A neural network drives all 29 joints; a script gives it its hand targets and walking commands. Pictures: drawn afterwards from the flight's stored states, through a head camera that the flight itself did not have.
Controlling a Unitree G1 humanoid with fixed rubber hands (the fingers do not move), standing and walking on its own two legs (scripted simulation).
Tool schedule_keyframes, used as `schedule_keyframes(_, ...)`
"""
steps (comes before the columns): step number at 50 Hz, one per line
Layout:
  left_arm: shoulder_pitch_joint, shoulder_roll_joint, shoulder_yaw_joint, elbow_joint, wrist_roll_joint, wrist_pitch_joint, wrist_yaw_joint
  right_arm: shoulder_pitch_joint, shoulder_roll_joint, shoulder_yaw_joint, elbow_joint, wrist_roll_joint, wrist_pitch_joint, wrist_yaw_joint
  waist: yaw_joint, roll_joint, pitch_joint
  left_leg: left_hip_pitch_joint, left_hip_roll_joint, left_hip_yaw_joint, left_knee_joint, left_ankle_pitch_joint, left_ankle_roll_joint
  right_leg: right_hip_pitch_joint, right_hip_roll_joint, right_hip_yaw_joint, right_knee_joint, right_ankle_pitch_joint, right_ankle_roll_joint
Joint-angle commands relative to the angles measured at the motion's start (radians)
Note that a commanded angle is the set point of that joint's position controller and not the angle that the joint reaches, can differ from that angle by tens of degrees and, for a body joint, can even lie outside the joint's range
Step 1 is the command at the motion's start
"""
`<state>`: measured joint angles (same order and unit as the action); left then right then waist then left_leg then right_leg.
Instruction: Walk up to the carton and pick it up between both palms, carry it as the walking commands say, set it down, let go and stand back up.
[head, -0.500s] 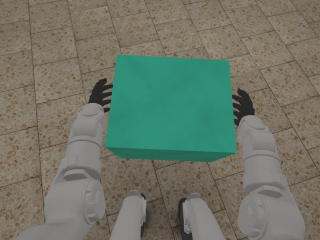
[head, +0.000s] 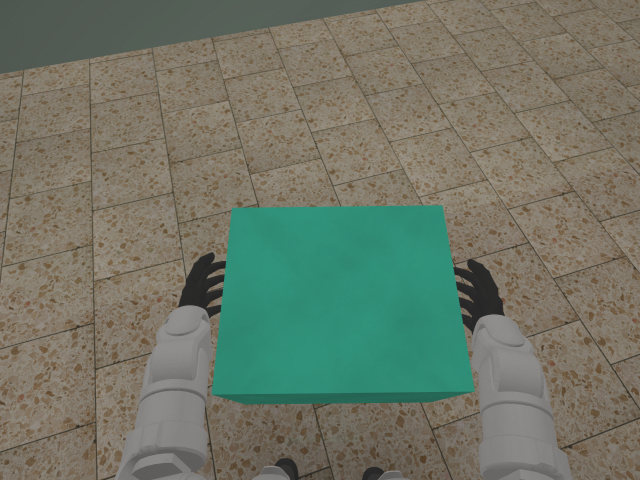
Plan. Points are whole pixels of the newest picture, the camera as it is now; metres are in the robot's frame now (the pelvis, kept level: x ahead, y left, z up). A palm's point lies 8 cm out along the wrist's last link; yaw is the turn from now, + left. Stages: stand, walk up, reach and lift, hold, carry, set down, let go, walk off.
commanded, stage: reach and lift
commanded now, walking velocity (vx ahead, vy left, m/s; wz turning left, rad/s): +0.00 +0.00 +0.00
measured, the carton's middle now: (337, 311) +0.36 -0.01 -0.11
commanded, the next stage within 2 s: hold in 1.86 s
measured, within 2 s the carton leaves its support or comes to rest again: neither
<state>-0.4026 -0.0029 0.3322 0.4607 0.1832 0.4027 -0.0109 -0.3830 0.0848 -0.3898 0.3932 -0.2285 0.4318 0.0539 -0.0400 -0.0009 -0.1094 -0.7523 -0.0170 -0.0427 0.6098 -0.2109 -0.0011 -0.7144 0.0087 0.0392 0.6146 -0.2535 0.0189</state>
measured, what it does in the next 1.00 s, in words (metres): stands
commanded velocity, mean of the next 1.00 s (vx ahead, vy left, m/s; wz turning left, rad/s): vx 0.00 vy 0.00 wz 0.00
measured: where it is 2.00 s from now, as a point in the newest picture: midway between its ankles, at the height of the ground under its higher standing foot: outside the picture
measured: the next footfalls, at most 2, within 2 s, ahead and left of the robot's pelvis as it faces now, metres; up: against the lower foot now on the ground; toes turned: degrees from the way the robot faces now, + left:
none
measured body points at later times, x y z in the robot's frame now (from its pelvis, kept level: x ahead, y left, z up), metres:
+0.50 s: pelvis -0.01 +0.00 +0.02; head +0.01 +0.01 +0.47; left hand +0.34 +0.19 +0.03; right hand +0.31 -0.20 +0.04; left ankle +0.03 +0.12 -0.72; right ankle +0.01 -0.13 -0.72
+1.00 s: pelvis +0.02 -0.01 +0.03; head -0.01 +0.00 +0.48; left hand +0.32 +0.17 +0.05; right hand +0.29 -0.21 +0.06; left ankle +0.03 +0.12 -0.72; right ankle +0.01 -0.13 -0.72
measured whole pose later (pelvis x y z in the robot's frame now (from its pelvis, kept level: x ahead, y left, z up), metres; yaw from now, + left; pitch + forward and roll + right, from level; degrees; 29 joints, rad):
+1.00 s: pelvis +0.02 -0.01 +0.03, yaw +0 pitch -3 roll +0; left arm -0.19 -0.05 0.26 0.24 0.25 0.67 -0.04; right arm -0.17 0.12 -0.31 0.15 -0.26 0.70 0.07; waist -0.05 -0.02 -0.01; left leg -0.06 -0.01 -0.04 0.25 -0.13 0.00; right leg -0.03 0.00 0.05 0.26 -0.17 0.01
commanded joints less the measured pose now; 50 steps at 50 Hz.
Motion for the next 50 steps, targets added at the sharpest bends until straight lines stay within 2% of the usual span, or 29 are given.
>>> schedule_keyframes(1,-0.493,-0.912,-0.623,-0.082,-0.174,-0.052,-0.339,-0.434,0.836,0.608,-0.036,0.183,-0.038,0.293,-0.017,0.035,-0.718,0.524,-0.077,-0.039,-0.012,0.562,-0.012,0.310,0.083,0.028,-0.053,0.536,-0.002)
schedule_keyframes(4,-0.436,-0.888,-0.583,-0.041,-0.141,-0.037,-0.346,-0.414,0.833,0.602,-0.036,0.167,-0.023,0.282,-0.010,0.010,-0.610,0.500,-0.085,-0.024,-0.070,0.453,-0.002,0.373,0.072,0.030,-0.101,0.495,0.002)
schedule_keyframes(7,-0.407,-0.875,-0.547,-0.010,-0.121,-0.016,-0.353,-0.419,0.822,0.593,-0.039,0.166,-0.004,0.275,0.004,0.013,-0.521,0.504,-0.086,-0.013,-0.115,0.381,0.007,0.412,0.063,0.033,-0.147,0.435,0.000)
schedule_keyframes(14,-0.523,-0.870,-0.508,-0.023,-0.119,0.025,-0.375,-0.533,0.834,0.574,-0.047,0.177,0.043,0.280,0.028,-0.004,-0.420,0.555,-0.077,0.008,-0.196,0.174,0.025,0.466,0.063,0.025,-0.239,0.205,-0.013)
schedule_keyframes(15,-0.549,-0.880,-0.510,-0.024,-0.127,0.031,-0.378,-0.558,0.839,0.574,-0.056,0.180,0.048,0.282,0.020,-0.012,-0.418,0.570,-0.073,0.009,-0.204,0.139,0.028,0.468,0.062,0.023,-0.247,0.169,-0.015)
schedule_keyframes(17,-0.587,-0.885,-0.505,-0.031,-0.133,0.046,-0.386,-0.586,0.845,0.570,-0.054,0.184,0.065,0.289,0.027,-0.015,-0.403,0.579,-0.069,0.013,-0.220,0.078,0.032,0.481,0.064,0.021,-0.264,0.108,-0.020)
schedule_keyframes(19,-0.619,-0.897,-0.502,-0.022,-0.134,0.063,-0.395,-0.607,0.851,0.558,-0.042,0.180,0.080,0.297,0.014,-0.008,-0.368,0.579,-0.065,0.015,-0.238,0.008,0.037,0.481,0.062,0.018,-0.279,0.039,-0.028)
schedule_keyframes(22,-0.627,-0.916,-0.495,-0.001,-0.140,0.094,-0.407,-0.612,0.836,0.536,-0.026,0.172,0.108,0.312,0.002,0.004,-0.326,0.597,-0.057,0.014,-0.260,-0.034,0.033,0.478,0.061,0.015,-0.299,-0.006,-0.037)
schedule_keyframes(27,-0.566,-0.945,-0.513,-0.012,-0.146,0.144,-0.407,-0.524,0.818,0.523,-0.024,0.174,0.151,0.327,-0.025,0.051,-0.301,0.673,-0.050,0.004,-0.297,0.043,0.010,0.548,0.062,0.010,-0.328,0.074,-0.040)
schedule_keyframes(32,-0.434,-0.962,-0.551,-0.072,-0.152,0.180,-0.387,-0.406,0.823,0.567,-0.100,0.199,0.183,0.329,-0.042,0.057,-0.310,0.800,-0.051,-0.020,-0.309,0.277,-0.011,0.608,0.070,0.000,-0.350,0.257,-0.024)
schedule_keyframes(34,-0.399,-0.964,-0.570,-0.124,-0.162,0.191,-0.372,-0.368,0.824,0.593,-0.149,0.215,0.194,0.327,-0.040,0.056,-0.307,0.842,-0.052,-0.035,-0.312,0.380,-0.016,0.632,0.076,0.002,-0.353,0.328,-0.019)
schedule_keyframes(36,-0.350,-0.963,-0.598,-0.190,-0.178,0.201,-0.354,-0.338,0.832,0.636,-0.217,0.240,0.208,0.321,-0.024,0.039,-0.303,0.882,-0.052,-0.049,-0.315,0.488,-0.016,0.653,0.086,0.004,-0.359,0.392,-0.011)
schedule_keyframes(38,-0.312,-0.959,-0.620,-0.234,-0.189,0.211,-0.337,-0.338,0.829,0.676,-0.281,0.261,0.218,0.312,-0.008,0.026,-0.286,0.893,-0.051,-0.058,-0.321,0.528,-0.012,0.666,0.088,0.009,-0.361,0.415,-0.006)
schedule_keyframes(41,-0.291,-0.940,-0.646,-0.275,-0.198,0.215,-0.317,-0.330,0.815,0.706,-0.334,0.268,0.226,0.296,0.001,0.003,-0.235,0.877,-0.057,-0.057,-0.332,0.494,-0.001,0.679,0.085,0.020,-0.365,0.419,-0.003)
schedule_keyframes(47,-0.349,-0.905,-0.683,-0.329,-0.204,0.221,-0.314,-0.313,0.805,0.707,-0.296,0.244,0.236,0.286,-0.016,-0.002,-0.196,0.845,-0.065,-0.033,-0.346,0.322,0.008,0.666,0.077,0.026,-0.376,0.319,-0.008)
schedule_keyframes(48,-0.368,-0.902,-0.691,-0.348,-0.205,0.220,-0.316,-0.310,0.816,0.717,-0.286,0.250,0.237,0.286,-0.006,0.007,-0.205,0.837,-0.069,-0.025,-0.344,0.301,0.007,0.674,0.073,0.028,-0.376,0.310,-0.010)
schedule_keyframes(49,-0.380,-0.893,-0.691,-0.350,-0.208,0.220,-0.319,-0.316,0.813,0.712,-0.280,0.245,0.236,0.286,-0.014,-0.011,-0.203,0.833,-0.069,-0.022,-0.344,0.277,0.010,0.664,0.073,0.025,-0.376,0.291,-0.009)
schedule_keyframes(50,-0.388,-0.890,-0.682,-0.340,-0.201,0.221,-0.323,-0.328,0.819,0.711,-0.268,0.245,0.235,0.287,0.005,-0.003,-0.202,0.816,-0.073,-0.015,-0.346,0.255,0.012,0.672,0.072,0.024,-0.378,0.274,-0.010)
